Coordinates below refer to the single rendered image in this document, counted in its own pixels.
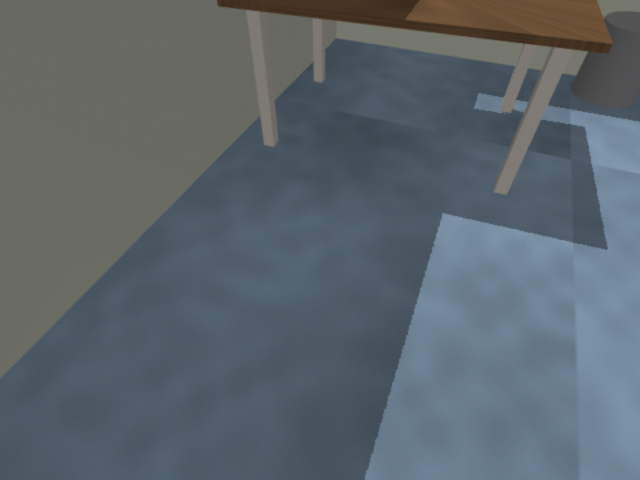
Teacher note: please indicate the table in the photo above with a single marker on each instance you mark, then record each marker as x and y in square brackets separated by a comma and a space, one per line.
[563, 25]

